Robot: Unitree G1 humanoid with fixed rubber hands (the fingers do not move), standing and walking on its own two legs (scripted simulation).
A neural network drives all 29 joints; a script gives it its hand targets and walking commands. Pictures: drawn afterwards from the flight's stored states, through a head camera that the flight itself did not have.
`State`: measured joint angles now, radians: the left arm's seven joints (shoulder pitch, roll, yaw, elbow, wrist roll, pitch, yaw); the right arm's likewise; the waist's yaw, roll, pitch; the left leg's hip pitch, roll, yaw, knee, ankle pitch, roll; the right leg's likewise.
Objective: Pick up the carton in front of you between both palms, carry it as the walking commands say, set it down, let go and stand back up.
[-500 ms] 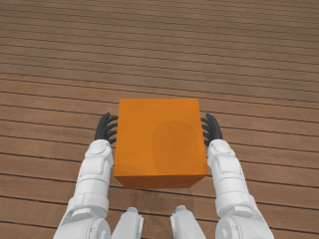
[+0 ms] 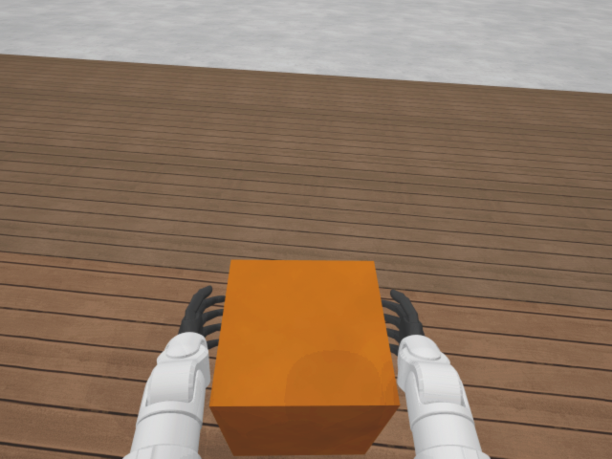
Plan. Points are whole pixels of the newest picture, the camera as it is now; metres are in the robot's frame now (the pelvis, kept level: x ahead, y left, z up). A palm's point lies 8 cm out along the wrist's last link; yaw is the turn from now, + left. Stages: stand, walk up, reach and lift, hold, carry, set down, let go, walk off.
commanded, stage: reach and lift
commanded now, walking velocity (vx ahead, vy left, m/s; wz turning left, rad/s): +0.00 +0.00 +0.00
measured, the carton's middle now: (301, 361) +0.29 +0.00 -0.06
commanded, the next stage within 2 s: hold in 1.02 s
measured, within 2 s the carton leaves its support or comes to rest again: neither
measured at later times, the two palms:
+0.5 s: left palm (190, 337) +0.28 +0.15 +0.03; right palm (415, 339) +0.28 -0.15 +0.03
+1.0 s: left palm (189, 331) +0.29 +0.15 +0.04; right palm (416, 333) +0.28 -0.15 +0.04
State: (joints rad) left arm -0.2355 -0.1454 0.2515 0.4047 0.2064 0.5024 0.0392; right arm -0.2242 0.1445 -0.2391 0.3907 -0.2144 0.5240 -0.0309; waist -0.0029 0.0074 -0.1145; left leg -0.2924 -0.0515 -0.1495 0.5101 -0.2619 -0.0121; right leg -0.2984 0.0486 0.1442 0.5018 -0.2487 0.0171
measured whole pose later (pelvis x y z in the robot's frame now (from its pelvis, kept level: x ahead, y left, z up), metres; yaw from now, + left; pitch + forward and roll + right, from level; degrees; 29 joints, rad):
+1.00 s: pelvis +0.00 +0.00 +0.01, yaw +0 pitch -5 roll +0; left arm -0.25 -0.15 0.23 0.28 0.27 0.68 0.00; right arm -0.24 0.15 -0.21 0.27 -0.27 0.70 0.00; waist 0.00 0.00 -0.01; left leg -0.07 -0.04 -0.14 0.37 -0.21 -0.01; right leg -0.08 0.04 0.14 0.36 -0.20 0.01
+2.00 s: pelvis -0.01 +0.00 +0.01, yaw +0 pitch -7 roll +0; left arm -0.27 -0.15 0.24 0.23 0.28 0.75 -0.01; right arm -0.26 0.15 -0.21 0.22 -0.27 0.77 0.01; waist 0.00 0.00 0.01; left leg -0.03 -0.03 -0.14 0.36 -0.20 -0.01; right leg -0.04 0.04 0.13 0.35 -0.19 0.01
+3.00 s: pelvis +0.23 +0.03 +0.00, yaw +2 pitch +6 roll +1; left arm -0.04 -0.13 0.06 -0.50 0.05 1.21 0.14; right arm -0.03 0.13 -0.07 -0.50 -0.04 1.22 -0.12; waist 0.04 -0.03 -0.13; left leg -0.54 0.05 0.16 0.64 -0.26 0.00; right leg -0.04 -0.05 -0.15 0.29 -0.34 0.01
